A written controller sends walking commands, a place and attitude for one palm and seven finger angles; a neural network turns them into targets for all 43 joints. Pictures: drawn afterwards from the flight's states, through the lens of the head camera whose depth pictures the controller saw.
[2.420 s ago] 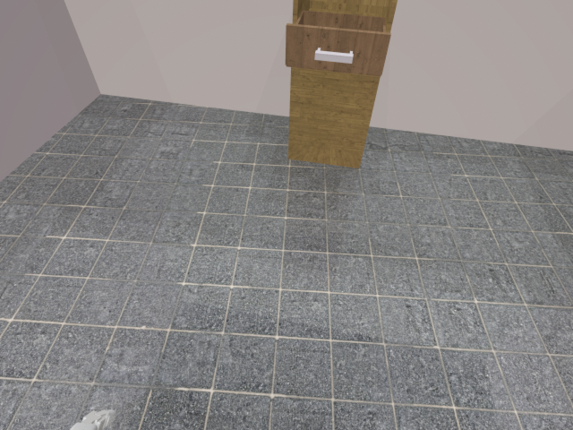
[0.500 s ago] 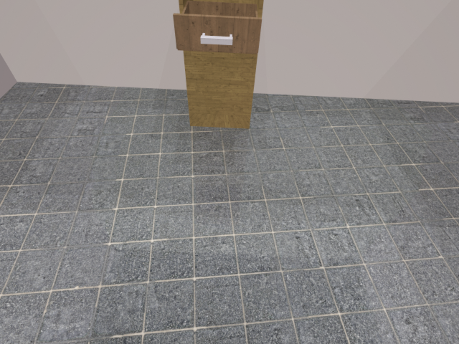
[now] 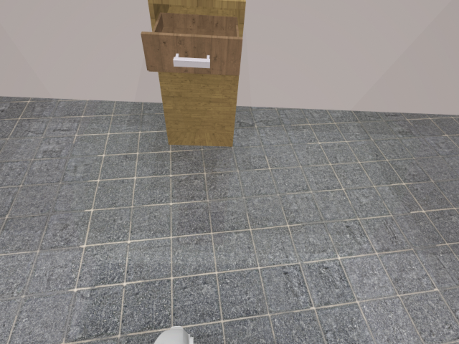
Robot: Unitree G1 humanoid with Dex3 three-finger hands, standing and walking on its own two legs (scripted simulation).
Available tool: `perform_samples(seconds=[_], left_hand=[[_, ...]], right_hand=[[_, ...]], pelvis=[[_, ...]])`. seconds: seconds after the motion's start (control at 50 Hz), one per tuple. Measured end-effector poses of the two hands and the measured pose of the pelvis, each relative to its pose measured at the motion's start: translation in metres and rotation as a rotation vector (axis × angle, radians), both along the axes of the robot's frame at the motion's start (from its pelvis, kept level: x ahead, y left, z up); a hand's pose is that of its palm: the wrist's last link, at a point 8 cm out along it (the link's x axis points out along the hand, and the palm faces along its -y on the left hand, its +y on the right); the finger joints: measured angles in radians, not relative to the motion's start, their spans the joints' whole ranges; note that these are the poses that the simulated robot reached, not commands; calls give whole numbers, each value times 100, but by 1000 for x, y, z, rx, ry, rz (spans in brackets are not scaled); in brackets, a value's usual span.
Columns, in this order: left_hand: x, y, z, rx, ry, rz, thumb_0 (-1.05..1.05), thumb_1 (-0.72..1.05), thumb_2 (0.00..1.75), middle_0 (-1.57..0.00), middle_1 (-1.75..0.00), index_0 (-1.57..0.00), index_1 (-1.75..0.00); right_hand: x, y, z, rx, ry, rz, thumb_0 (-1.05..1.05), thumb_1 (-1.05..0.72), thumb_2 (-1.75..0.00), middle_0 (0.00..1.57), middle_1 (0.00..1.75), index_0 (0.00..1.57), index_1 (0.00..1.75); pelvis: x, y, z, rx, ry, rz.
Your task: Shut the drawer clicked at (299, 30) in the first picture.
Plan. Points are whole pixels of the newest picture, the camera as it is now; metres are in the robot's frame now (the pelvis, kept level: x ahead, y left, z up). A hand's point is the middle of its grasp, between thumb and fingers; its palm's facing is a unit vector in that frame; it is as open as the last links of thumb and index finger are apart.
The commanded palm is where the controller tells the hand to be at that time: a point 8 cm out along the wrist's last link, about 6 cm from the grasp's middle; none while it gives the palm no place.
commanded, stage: walk to a spot facing it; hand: left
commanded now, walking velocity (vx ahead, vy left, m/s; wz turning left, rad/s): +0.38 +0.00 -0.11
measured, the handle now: (192, 59) +1.03 +0.22 -0.03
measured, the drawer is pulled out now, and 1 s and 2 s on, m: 0.29 0.29 0.29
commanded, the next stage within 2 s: turn to face it in 0.72 s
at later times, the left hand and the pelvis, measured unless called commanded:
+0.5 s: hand (158, 254) +0.34 +0.19 -0.17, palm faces -0.14 -0.98 -0.16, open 7.4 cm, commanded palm none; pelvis +0.23 +0.03 +0.00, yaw -8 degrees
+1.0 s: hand (185, 212) +0.47 +0.16 -0.19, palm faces -0.06 -0.99 -0.14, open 7.3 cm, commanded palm none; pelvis +0.45 -0.01 -0.01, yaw -7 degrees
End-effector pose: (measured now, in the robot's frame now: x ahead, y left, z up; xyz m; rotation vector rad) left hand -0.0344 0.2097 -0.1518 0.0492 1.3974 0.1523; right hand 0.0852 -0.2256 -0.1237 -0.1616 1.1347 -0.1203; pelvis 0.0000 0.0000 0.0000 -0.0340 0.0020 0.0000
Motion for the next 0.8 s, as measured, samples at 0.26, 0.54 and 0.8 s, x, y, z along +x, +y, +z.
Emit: perform_samples(seconds=[0.26, 0.54, 0.8], left_hand=[[145, 68, -3, 23, 26, -72, 1, 91, 90, -20, -30, -20, -30], [410, 19, 7, 33, -184, -284, 0, 91, 90, -20, -30, -19, -29], [501, -19, 10, 78, -200, -258, -1, 93, 90, -20, -30, -20, -30]], right_hand=[[70, 34, 5, -64, 20, -133, -3, -96, -90, 20, 30, 20, 30], [28, 55, -13, 63, 446, -338, 0, -92, -90, 20, 30, 20, 30], [226, -14, -24, 54, 224, -312, 0, -91, -90, 20, 30, 20, 30]], pelvis=[[122, 45, 1, 18, -14, -69], [255, 17, -7, 39, -9, -159], [366, -31, -4, 11, -26, -181]])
